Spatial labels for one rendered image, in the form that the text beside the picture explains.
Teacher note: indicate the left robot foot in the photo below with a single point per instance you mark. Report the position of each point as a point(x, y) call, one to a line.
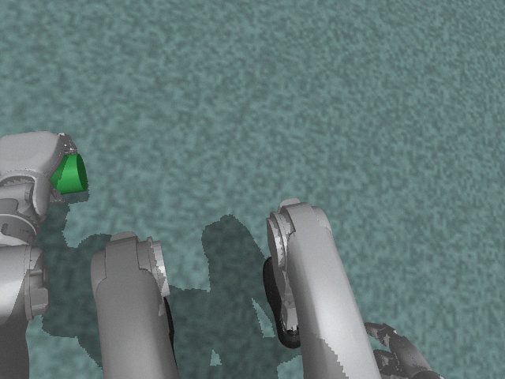
point(171, 326)

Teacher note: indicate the left robot hand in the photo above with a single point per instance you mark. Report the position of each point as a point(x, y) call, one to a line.
point(40, 151)

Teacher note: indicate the can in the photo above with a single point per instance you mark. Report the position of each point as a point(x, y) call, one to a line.
point(70, 177)

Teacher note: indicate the right robot hand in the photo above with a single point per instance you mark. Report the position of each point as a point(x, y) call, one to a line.
point(404, 360)

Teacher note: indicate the left robot arm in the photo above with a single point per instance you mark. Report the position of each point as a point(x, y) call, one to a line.
point(24, 278)

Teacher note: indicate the right robot foot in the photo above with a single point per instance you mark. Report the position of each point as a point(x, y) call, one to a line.
point(288, 338)

